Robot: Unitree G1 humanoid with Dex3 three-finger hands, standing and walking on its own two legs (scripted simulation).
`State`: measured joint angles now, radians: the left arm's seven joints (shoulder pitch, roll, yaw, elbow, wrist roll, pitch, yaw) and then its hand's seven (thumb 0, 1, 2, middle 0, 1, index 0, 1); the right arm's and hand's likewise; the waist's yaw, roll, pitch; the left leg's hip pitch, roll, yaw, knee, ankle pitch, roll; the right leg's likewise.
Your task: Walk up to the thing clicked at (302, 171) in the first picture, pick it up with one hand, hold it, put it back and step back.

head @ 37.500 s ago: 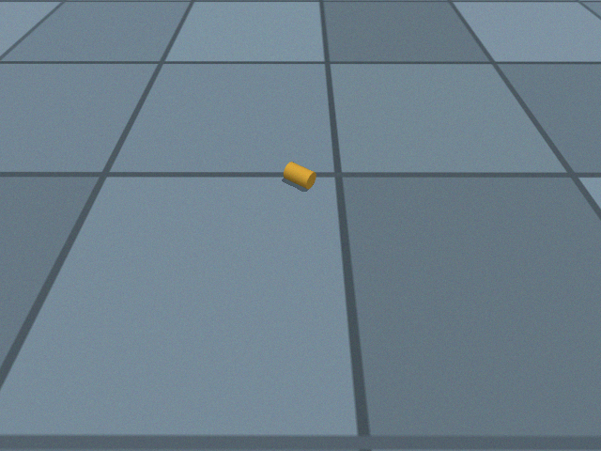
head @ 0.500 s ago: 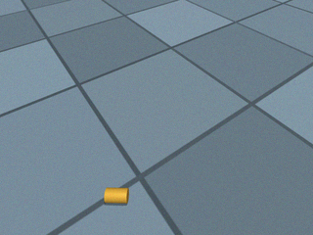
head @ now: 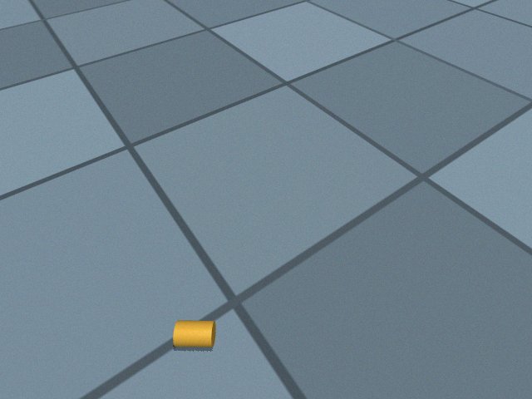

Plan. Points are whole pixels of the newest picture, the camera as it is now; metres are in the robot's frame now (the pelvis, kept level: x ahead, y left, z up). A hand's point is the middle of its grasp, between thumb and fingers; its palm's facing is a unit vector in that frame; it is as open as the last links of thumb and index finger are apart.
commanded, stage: step back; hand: left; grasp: from above
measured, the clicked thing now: (195, 333) +0.45 +0.28 -0.74
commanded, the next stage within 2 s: none
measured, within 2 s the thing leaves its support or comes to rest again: neither
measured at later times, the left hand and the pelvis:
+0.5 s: hand out of the picture +0.05 +0.32 -0.18, palm faces -0.08 -0.93 -0.36, open 7.3 cm; pelvis -0.09 +0.06 -0.01, yaw -2 degrees
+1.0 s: hand out of the picture -0.09 +0.30 -0.15, palm faces -0.07 -0.91 -0.41, open 7.3 cm; pelvis -0.22 +0.04 -0.01, yaw -4 degrees
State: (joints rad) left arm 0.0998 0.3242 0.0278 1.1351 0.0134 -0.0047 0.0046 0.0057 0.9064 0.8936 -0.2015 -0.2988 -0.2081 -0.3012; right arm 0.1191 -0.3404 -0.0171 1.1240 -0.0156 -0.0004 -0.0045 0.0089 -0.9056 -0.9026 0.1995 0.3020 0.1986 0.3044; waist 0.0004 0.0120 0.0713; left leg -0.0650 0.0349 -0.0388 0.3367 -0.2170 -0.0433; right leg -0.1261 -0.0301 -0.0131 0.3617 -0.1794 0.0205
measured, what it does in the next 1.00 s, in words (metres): walks backwards: right foot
